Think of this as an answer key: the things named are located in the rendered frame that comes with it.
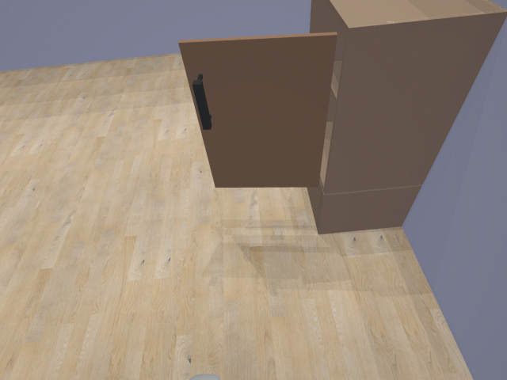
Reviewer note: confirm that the handle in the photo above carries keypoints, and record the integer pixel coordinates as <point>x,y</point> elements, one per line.
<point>201,101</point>

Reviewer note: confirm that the cupboard door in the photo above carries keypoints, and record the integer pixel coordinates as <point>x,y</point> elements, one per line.
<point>268,97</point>

